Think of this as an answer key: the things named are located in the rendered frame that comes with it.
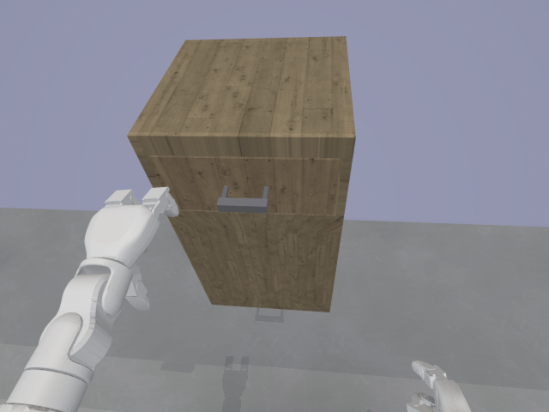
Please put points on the handle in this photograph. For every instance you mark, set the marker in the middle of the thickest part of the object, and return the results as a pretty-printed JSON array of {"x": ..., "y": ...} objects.
[{"x": 243, "y": 205}]

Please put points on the right robot hand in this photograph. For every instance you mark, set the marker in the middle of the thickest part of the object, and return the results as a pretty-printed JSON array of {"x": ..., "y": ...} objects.
[{"x": 447, "y": 395}]

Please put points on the drawer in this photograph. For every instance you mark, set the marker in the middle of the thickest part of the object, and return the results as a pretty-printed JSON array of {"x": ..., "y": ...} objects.
[{"x": 296, "y": 185}]

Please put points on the left robot forearm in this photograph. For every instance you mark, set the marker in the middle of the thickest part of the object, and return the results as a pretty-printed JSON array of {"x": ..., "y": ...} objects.
[{"x": 62, "y": 366}]

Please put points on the left robot hand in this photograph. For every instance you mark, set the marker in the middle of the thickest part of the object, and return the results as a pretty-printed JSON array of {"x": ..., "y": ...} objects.
[{"x": 124, "y": 229}]

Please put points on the cabinet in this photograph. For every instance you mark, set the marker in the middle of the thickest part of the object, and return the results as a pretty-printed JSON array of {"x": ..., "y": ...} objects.
[{"x": 270, "y": 97}]

